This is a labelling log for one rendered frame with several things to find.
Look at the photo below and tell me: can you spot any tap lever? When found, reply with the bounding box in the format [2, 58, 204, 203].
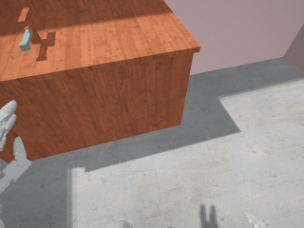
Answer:
[18, 28, 33, 51]

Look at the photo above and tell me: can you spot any counter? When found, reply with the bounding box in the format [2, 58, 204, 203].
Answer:
[0, 0, 200, 163]

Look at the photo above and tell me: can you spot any robot left hand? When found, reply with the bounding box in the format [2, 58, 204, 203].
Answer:
[0, 100, 32, 195]

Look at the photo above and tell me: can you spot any robot right hand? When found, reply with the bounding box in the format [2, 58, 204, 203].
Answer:
[244, 213, 265, 228]

